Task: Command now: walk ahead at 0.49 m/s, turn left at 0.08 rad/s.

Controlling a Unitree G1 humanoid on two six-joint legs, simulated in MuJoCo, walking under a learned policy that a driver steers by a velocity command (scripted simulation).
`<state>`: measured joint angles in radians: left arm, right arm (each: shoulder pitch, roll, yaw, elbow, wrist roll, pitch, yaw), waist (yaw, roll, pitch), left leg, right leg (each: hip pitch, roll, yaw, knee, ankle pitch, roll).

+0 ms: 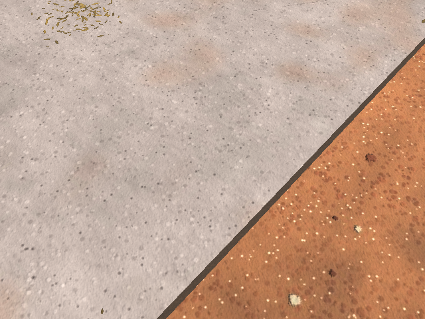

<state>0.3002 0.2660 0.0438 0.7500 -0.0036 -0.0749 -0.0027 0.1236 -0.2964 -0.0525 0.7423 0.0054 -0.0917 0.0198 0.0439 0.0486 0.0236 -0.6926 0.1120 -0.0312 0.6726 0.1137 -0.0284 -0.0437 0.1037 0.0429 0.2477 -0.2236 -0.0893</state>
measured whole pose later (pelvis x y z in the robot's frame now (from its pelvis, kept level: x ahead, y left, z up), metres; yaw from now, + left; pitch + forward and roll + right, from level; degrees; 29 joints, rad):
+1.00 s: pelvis +0.33 +0.03 -0.01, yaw +24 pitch +0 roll +0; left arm 0.18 0.24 0.02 0.74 0.01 0.00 0.01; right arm 0.20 -0.27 -0.04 0.73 0.00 0.05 -0.02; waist 0.02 0.00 0.04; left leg -0.22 0.00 -0.06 0.50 -0.27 -0.02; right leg -0.32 0.00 0.04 0.53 -0.21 0.01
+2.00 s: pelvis +0.34 +0.06 -0.01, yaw +23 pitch -2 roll +0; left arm 0.20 0.22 0.04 1.09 0.00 0.02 0.05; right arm 0.29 -0.21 -0.01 1.01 0.00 -0.01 -0.03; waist 0.01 0.00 0.04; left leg -0.13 -0.03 -0.04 0.48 -0.31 0.01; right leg -0.23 -0.02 0.07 0.48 -0.21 0.05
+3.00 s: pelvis +0.61 +0.19 -0.02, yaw +22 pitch +1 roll +0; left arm 0.43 0.23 0.02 1.05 -0.03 -0.08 0.01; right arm 0.03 -0.24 -0.05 0.86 0.01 -0.11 0.03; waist 0.04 -0.01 0.05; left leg -0.45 -0.01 0.08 0.58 -0.16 0.07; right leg -0.18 0.00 0.07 1.09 -0.46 -0.03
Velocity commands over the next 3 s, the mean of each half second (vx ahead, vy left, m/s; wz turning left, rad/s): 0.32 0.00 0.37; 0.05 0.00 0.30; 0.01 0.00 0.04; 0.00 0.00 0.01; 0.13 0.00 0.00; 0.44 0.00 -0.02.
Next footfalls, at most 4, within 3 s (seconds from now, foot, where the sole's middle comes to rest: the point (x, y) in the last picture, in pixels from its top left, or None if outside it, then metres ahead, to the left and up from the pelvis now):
0.18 left None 0.31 0.13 -0.78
0.64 right None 0.46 -0.05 -0.78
0.98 left None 0.30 0.16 -0.78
2.92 left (145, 251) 0.70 0.33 -0.78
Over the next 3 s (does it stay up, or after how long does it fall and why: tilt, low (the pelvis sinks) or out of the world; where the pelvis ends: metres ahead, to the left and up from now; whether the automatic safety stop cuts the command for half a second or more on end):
stays up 0.61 0.19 -0.02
